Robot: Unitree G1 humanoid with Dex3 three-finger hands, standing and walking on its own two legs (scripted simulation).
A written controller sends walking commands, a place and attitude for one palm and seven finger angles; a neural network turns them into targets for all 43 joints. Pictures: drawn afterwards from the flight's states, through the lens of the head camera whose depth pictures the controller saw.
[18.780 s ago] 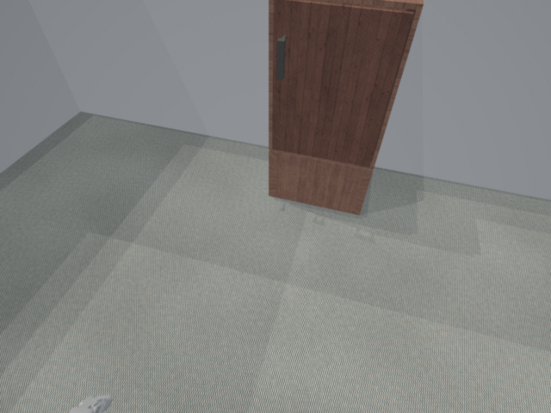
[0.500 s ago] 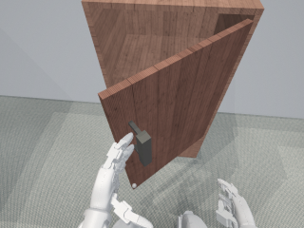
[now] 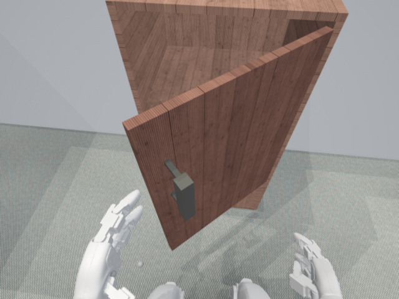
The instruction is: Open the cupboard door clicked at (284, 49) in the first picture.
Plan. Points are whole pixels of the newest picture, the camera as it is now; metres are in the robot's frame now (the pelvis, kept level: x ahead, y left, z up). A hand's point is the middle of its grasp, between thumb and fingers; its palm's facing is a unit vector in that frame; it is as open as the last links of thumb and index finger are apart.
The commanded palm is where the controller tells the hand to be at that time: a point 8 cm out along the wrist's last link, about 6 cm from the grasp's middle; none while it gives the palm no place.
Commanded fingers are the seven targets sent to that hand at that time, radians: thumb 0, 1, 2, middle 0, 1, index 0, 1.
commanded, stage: slide the hand sideways off the handle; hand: left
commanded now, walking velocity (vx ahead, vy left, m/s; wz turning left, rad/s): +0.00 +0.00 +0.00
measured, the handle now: (178, 190) +0.30 +0.06 +0.07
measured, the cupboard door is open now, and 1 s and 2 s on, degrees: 43 43 43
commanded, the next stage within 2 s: draw the hand back to the body in 0.06 s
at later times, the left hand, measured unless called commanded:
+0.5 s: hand (106, 261) +0.17 +0.15 +0.11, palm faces -0.07 -1.00 -0.06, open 16.3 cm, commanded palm +0.14 +0.21 +0.13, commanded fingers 0.00 -0.50 0.30 -0.15 -0.30 -0.15 -0.30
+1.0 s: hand (24, 226) +0.19 +0.24 +0.17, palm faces +0.27 -0.89 -0.37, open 13.4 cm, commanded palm +0.15 +0.28 +0.21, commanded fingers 0.00 0.31 0.64 -0.18 -0.30 -0.18 -0.30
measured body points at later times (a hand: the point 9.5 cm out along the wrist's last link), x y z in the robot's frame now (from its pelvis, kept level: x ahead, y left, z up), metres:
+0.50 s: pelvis -0.01 +0.00 +0.02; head +0.01 -0.01 +0.47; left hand +0.17 +0.20 +0.12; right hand +0.18 -0.22 -0.04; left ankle -0.01 +0.11 -0.65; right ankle +0.03 -0.10 -0.65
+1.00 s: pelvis +0.02 +0.02 +0.07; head +0.00 +0.01 +0.52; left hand +0.17 +0.28 +0.20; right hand +0.20 -0.18 +0.00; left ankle -0.01 +0.11 -0.65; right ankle +0.03 -0.10 -0.65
